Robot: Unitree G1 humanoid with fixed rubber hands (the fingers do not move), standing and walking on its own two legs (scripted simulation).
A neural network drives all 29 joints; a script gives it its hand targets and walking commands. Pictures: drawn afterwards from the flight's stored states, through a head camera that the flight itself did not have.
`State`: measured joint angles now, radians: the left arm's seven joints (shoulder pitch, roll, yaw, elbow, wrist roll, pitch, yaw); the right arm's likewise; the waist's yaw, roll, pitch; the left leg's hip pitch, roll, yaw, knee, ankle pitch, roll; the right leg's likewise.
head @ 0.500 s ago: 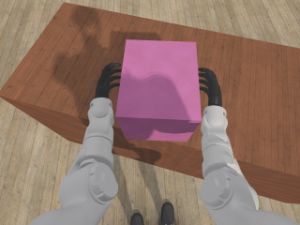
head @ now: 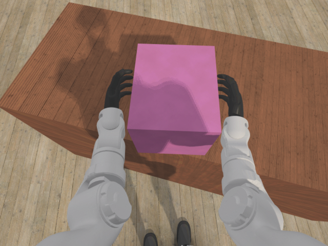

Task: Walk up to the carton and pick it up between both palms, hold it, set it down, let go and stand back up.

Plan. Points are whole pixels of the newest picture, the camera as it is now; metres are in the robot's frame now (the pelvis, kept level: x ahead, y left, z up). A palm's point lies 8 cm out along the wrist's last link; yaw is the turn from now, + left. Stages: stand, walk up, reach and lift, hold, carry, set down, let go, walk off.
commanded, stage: reach and lift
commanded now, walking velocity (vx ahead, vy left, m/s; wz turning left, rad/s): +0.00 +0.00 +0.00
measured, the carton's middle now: (173, 103) +0.48 -0.05 -0.05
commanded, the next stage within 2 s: none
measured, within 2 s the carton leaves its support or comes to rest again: leaves its support in 0.86 s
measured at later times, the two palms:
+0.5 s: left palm (112, 104) +0.45 +0.10 +0.02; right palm (232, 111) +0.41 -0.19 +0.01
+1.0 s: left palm (94, 122) +0.39 +0.13 +0.05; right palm (229, 120) +0.37 -0.16 +0.04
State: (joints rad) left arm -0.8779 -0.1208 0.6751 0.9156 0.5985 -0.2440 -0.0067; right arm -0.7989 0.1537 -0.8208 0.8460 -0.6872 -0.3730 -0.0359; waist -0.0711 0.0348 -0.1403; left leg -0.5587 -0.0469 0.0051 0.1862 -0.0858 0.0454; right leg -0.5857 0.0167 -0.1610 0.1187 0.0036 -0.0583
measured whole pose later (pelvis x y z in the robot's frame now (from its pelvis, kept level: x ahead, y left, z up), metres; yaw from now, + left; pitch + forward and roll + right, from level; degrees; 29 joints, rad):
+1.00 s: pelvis -0.02 +0.01 +0.00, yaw +1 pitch +19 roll -1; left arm -0.72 -0.06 0.47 1.01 0.40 -0.22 0.07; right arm -0.67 0.11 -0.59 0.94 -0.53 -0.33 -0.10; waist -0.06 0.05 -0.21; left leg -0.46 -0.05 -0.02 0.22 -0.09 0.05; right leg -0.44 0.01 -0.17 0.07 0.04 -0.05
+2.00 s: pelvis -0.03 +0.00 +0.01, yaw +1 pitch -1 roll -1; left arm -0.58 -0.05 0.28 0.59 0.28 0.17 0.03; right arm -0.54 0.07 -0.25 0.74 -0.16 -0.08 -0.15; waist -0.08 -0.01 -0.03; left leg -0.10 -0.04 -0.01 0.25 -0.14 0.04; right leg -0.09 0.03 -0.16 0.11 -0.02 -0.05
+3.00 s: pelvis -0.03 +0.01 +0.01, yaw +0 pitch -8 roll -1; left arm -0.51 -0.07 0.19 -0.03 0.33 0.69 -0.01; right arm -0.48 0.01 -0.05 0.31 0.09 0.26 -0.19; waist -0.11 -0.05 0.12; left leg 0.04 -0.04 0.00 0.26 -0.17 0.05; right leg 0.06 0.03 -0.15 0.11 -0.04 -0.04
